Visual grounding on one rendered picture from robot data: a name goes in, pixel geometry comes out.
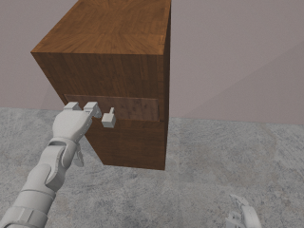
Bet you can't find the left robot forearm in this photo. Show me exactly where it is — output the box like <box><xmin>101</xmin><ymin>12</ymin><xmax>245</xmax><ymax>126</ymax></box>
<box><xmin>0</xmin><ymin>137</ymin><xmax>77</xmax><ymax>228</ymax></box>

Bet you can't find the drawer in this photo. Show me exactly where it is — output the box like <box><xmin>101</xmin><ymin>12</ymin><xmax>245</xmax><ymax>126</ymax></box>
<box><xmin>64</xmin><ymin>94</ymin><xmax>160</xmax><ymax>121</ymax></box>

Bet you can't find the handle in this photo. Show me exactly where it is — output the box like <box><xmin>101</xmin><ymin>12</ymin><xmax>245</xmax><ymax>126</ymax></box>
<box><xmin>102</xmin><ymin>107</ymin><xmax>116</xmax><ymax>128</ymax></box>

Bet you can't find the cabinet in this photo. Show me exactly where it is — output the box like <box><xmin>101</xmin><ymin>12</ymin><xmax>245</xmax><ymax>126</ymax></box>
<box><xmin>30</xmin><ymin>0</ymin><xmax>172</xmax><ymax>171</ymax></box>

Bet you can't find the robot right hand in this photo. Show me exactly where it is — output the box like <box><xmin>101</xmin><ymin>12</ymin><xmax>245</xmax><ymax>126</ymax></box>
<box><xmin>225</xmin><ymin>194</ymin><xmax>262</xmax><ymax>228</ymax></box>

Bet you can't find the robot left hand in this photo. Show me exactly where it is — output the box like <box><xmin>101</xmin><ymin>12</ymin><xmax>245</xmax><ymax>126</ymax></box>
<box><xmin>52</xmin><ymin>102</ymin><xmax>102</xmax><ymax>167</ymax></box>

